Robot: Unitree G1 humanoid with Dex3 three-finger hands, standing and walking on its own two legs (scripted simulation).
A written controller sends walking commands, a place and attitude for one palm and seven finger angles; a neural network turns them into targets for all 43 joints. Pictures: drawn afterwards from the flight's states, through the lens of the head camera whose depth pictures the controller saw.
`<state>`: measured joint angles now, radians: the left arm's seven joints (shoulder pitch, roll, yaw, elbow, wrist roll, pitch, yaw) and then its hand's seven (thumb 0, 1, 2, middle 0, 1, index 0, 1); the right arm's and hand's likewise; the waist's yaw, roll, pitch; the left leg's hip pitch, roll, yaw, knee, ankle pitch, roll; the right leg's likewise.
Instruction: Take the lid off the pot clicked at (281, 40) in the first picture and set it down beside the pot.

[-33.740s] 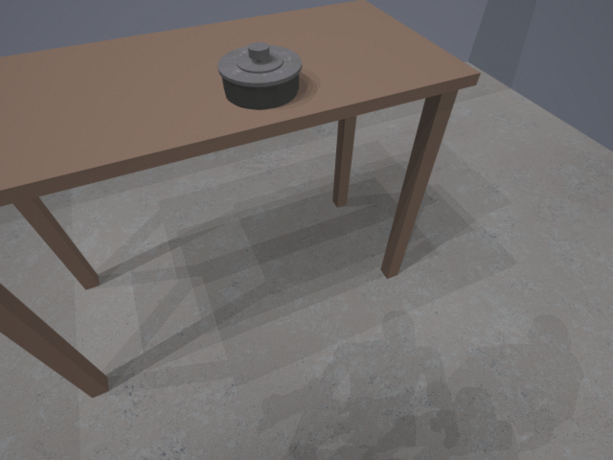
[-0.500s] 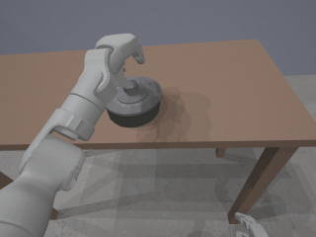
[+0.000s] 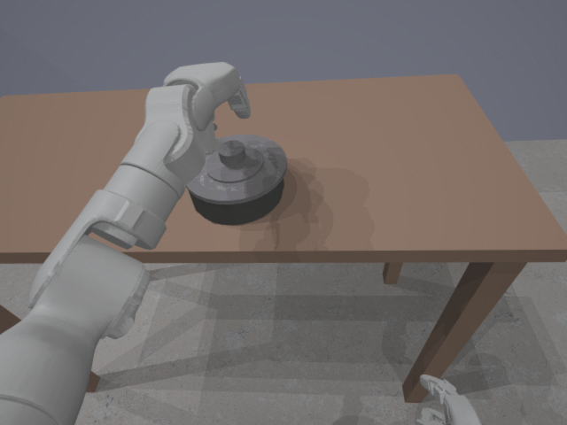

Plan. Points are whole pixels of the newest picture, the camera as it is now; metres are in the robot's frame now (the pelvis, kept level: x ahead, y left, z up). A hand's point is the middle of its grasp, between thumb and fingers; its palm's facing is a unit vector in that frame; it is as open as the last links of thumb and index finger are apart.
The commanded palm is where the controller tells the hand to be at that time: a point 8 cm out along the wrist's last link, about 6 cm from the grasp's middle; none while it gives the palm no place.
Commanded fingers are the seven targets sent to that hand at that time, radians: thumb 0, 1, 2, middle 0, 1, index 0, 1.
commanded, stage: lower the open fingers around the knob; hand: left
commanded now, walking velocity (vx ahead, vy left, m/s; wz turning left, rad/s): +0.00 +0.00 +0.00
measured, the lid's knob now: (232, 152) +0.48 +0.10 +0.15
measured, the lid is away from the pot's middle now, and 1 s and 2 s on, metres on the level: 0.00 0.00 0.00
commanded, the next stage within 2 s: close the fingers and squeeze the knob in 0.94 s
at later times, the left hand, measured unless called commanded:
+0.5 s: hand (222, 145) +0.45 +0.10 +0.19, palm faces -0.27 -0.09 -0.96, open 10.0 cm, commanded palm +0.43 +0.11 +0.25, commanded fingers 0.00 -0.38 1.69 -0.88 -0.08 -0.88 -0.08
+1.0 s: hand (222, 154) +0.45 +0.10 +0.18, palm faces -0.29 -0.07 -0.95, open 10.0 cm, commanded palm +0.43 +0.10 +0.23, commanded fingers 0.00 -0.38 1.69 -0.88 -0.08 -0.88 -0.08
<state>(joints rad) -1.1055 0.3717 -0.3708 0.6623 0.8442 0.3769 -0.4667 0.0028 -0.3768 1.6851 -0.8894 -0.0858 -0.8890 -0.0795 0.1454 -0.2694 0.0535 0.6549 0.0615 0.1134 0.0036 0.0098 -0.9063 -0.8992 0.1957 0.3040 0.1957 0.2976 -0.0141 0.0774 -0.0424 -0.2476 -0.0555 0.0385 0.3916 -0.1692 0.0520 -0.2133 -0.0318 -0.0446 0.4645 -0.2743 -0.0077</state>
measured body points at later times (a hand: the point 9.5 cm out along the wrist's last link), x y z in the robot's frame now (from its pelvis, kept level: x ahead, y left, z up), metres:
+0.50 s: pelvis +0.01 +0.00 +0.00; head +0.01 -0.04 +0.45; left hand +0.46 +0.10 +0.24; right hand +0.15 -0.24 -0.12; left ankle +0.02 +0.09 -0.74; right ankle -0.02 -0.11 -0.74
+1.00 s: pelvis +0.01 +0.01 +0.00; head +0.01 -0.03 +0.45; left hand +0.46 +0.11 +0.23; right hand +0.15 -0.23 -0.13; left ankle +0.02 +0.09 -0.74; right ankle -0.02 -0.11 -0.74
